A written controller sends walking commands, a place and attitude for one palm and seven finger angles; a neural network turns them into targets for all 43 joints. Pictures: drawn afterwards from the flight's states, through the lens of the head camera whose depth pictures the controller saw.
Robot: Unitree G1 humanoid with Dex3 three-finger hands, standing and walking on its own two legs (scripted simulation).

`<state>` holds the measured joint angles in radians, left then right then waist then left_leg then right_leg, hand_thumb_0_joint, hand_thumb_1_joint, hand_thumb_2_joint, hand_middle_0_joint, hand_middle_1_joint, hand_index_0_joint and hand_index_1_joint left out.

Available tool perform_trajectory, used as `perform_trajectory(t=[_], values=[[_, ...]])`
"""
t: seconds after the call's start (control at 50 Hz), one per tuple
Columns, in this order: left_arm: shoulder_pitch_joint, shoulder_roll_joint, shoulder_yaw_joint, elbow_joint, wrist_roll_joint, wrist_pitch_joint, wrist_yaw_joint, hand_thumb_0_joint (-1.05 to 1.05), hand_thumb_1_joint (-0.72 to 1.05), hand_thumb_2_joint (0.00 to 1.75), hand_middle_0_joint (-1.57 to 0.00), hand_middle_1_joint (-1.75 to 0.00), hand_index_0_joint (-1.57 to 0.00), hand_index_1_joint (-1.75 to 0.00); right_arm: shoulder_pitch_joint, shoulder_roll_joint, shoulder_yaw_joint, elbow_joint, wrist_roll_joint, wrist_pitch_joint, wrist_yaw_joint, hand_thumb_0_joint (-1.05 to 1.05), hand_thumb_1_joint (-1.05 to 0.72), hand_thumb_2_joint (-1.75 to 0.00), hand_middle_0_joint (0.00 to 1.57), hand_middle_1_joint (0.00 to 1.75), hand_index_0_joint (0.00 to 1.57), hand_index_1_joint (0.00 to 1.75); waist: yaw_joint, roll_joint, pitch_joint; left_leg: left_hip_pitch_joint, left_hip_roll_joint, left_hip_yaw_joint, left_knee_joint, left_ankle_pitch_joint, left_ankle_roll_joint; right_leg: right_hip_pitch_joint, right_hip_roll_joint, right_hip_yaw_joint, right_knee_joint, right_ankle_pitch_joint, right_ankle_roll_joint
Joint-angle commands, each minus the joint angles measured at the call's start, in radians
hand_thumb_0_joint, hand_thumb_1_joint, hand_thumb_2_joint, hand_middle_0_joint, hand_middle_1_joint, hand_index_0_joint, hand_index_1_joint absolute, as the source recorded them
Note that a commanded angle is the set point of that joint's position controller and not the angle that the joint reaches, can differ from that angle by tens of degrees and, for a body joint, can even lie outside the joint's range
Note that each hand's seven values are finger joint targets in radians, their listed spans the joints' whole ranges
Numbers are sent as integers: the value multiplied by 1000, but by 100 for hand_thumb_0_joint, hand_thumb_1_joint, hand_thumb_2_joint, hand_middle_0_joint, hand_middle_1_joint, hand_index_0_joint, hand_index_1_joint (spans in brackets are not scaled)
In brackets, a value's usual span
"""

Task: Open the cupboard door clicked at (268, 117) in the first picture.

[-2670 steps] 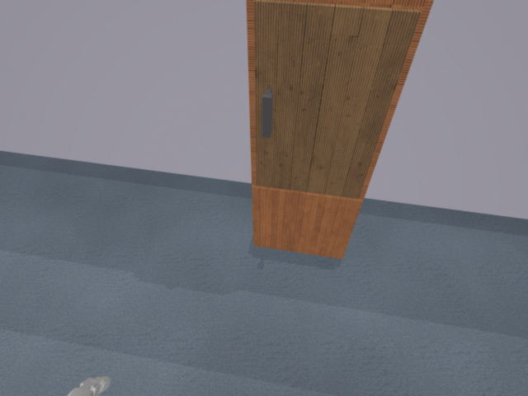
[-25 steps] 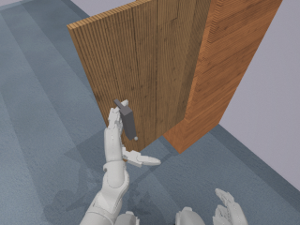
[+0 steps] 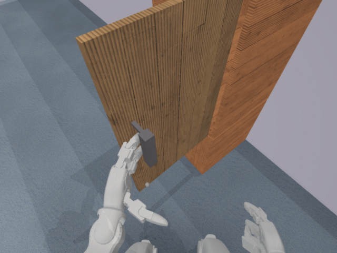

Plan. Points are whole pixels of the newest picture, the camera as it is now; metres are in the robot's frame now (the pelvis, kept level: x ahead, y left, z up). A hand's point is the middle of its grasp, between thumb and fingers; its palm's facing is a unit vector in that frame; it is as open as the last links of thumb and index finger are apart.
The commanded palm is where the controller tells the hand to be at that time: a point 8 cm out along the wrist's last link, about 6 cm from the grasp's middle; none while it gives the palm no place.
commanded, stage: slide the hand sideways off the handle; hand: left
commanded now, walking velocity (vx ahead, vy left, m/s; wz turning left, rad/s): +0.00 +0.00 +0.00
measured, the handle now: (143, 144) +0.35 +0.09 +0.05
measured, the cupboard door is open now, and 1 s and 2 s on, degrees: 93 93 93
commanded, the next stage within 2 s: draw the hand back to the body in 0.60 s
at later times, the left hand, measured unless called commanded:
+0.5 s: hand (123, 202) +0.22 +0.11 +0.05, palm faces +0.00 -1.00 -0.07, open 16.3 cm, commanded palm +0.18 +0.18 +0.05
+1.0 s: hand (90, 198) +0.21 +0.16 +0.10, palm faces +0.00 -1.00 -0.08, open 16.3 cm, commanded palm +0.17 +0.22 +0.10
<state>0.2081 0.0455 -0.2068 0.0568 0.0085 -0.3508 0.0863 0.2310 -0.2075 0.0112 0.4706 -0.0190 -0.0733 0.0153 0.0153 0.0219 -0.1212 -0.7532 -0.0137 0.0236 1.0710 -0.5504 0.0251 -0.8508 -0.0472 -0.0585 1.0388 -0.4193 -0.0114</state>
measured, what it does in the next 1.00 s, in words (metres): stands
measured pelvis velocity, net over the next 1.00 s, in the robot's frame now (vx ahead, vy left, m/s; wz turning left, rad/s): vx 0.01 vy -0.01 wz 0.01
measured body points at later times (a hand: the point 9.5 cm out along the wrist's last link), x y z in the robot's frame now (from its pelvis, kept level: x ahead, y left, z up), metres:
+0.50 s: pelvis +0.02 -0.02 -0.01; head +0.09 -0.03 +0.43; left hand +0.21 +0.16 +0.05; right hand +0.21 -0.24 -0.09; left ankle -0.01 +0.10 -0.67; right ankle +0.05 -0.12 -0.67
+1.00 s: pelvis +0.01 -0.01 +0.01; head +0.04 -0.01 +0.46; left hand +0.20 +0.21 +0.10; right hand +0.19 -0.23 -0.06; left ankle -0.01 +0.10 -0.67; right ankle +0.05 -0.12 -0.67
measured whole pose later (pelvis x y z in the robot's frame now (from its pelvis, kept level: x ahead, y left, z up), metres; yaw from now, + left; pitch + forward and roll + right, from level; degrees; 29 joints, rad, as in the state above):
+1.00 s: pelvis +0.01 -0.01 +0.01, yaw +1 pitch +11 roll -2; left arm 0.52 0.22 0.10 -0.27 -0.24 -0.26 -0.18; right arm 0.28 -0.22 0.03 0.44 0.04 -0.13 -0.07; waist 0.01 0.05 -0.14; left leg -0.69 0.01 -0.02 1.05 -0.56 0.01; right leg -0.76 -0.03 -0.10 0.99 -0.43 -0.02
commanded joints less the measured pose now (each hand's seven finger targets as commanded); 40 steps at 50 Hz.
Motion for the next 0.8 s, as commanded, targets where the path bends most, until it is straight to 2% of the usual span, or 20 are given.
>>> perform_trajectory(t=[0.0,0.06,0.1,0.18,0.2,0.22,0.28,0.34,0.36,0.4,0.42,0.46,0.48,0.52,0.54,0.58,0.62,0.68,0.74,0.78], values=[[-36,-14,7,-338,-17,-81,0,0,-50,30,-15,-30,-15,-30,-49,-96,-40,-173,5,-55,-17,0,-90,-90,20,30,20,30,-11,-46,-251,48,-3,-56,-170,295,-31,262,35,0,-105,208,-31],[-20,13,26,-355,-29,-89,-21,0,-50,30,-15,-30,-15,-30,-35,-100,-40,-161,3,-61,-26,0,-90,-90,20,30,20,30,-29,-73,-239,29,-5,-63,-151,280,-28,251,36,3,-101,213,-26],[67,12,21,-359,-30,-91,-43,0,-50,30,-15,-30,-15,-30,-32,-99,-41,-165,4,-67,-27,0,-90,-90,20,30,20,30,-23,-64,-243,21,-7,-60,-139,306,-27,257,35,6,-90,244,-25],[160,60,67,-394,-43,-73,-82,0,-50,30,-15,-30,-15,-30,-26,-102,-42,-180,7,-66,-33,0,-90,-90,20,30,20,30,-6,-52,-266,16,-11,-59,-130,349,-28,283,36,8,-75,292,-27],[180,68,78,-401,-48,-70,-90,0,-50,30,-15,-30,-15,-30,-30,-100,-41,-184,9,-66,-33,0,-90,-90,20,30,20,30,-4,-35,-250,9,-12,-53,-128,342,-30,279,33,11,-76,293,-25],[181,87,105,-407,-54,-69,-92,0,-50,30,-15,-30,-15,-30,-25,-99,-43,-180,9,-63,-35,0,-90,-90,20,30,20,30,-5,-55,-253,5,-11,-56,-126,342,-30,282,34,10,-74,297,-24],[241,87,114,-445,-73,-75,-108,0,-50,30,-15,-30,-15,-30,-27,-100,-43,-196,11,-69,-38,0,-90,-90,20,30,20,30,-1,-61,-263,-10,-16,-53,-112,352,-25,301,35,17,-71,317,-23],[251,96,140,-459,-100,-97,-132,0,-50,30,-15,-30,-15,-30,-27,-98,-43,-189,12,-78,-43,0,-90,-90,20,30,20,30,-12,-74,-248,-40,-19,-49,-92,310,-24,294,32,30,-75,302,-16],[264,121,164,-459,-105,-106,-139,0,-50,30,-15,-30,-15,-30,-25,-101,-47,-186,13,-81,-46,0,-90,-90,20,30,20,30,-11,-84,-253,-46,-17,-50,-84,309,-24,296,32,36,-71,305,-16],[298,133,185,-450,-121,-113,-163,0,-50,30,-15,-30,-15,-30,-31,-103,-46,-187,15,-84,-49,0,-90,-90,20,30,20,30,-10,-70,-233,-70,-20,-47,-76,285,-23,288,30,47,-79,279,-14],[284,158,214,-450,-130,-117,-173,0,-50,30,-15,-30,-15,-30,-31,-106,-48,-181,16,-84,-51,0,-90,-90,20,30,20,30,-11,-62,-223,-84,-20,-48,-71,268,-25,285,28,55,-81,258,-14],[307,156,218,-455,-144,-122,-200,0,-50,30,-15,-30,-15,-30,-34,-108,-49,-186,18,-89,-55,0,-90,-90,20,30,20,30,-14,-63,-231,-95,-21,-44,-58,255,-22,284,26,68,-86,239,-11],[311,180,251,-444,-155,-119,-210,0,-50,30,-15,-30,-15,-30,-34,-109,-52,-182,20,-88,-59,0,-90,-90,20,30,20,30,-12,-80,-237,-113,-22,-46,-50,249,-22,295,26,80,-92,225,-11],[326,197,287,-444,-181,-122,-235,0,-50,30,-15,-30,-15,-30,-39,-112,-55,-177,25,-91,-64,0,-90,-90,20,30,20,30,-9,-66,-239,-117,-21,-44,-42,240,-25,297,22,91,-96,217,-8],[338,186,281,-452,-192,-120,-249,0,-50,30,-15,-30,-15,-30,-40,-112,-53,-183,26,-94,-65,0,-90,-90,20,30,20,30,-7,-60,-244,-119,-23,-44,-44,242,-25,305,22,89,-95,217,-8],[295,183,266,-472,-208,-116,-270,0,-50,30,-15,-30,-15,-30,-46,-117,-50,-187,28,-102,-68,0,-90,-90,20,30,20,30,-22,-40,-235,-124,-24,-46,-35,230,-22,283,21,95,-104,182,-7],[284,207,306,-447,-225,-115,-280,0,-50,30,-15,-30,-15,-30,-39,-119,-52,-173,28,-109,-75,0,-90,-90,20,30,20,30,-23,-62,-227,-141,-21,-47,-24,206,-25,276,17,106,-114,142,-2],[226,197,281,-448,-225,-114,-284,0,-50,30,-15,-30,-15,-30,-43,-127,-50,-176,29,-122,-79,0,-90,-90,20,30,20,30,-37,-58,-206,-143,-20,-53,-21,179,-20,229,25,98,-119,56,-7],[266,270,357,-509,-238,-93,-278,0,-50,30,-15,-30,-15,-30,-37,-127,-50,-191,37,-119,-83,0,-90,-90,20,30,20,30,-2,-12,-261,-91,-21,-47,-61,193,-20,291,25,97,-139,52,-12],[292,295,377,-551,-238,-61,-270,0,-50,30,-15,-30,-15,-30,-38,-129,-49,-206,43,-114,-87,0,-90,-90,20,30,20,30,11,5,-282,-43,-21,-50,-100,223,-18,328,33,78,-147,85,-15]])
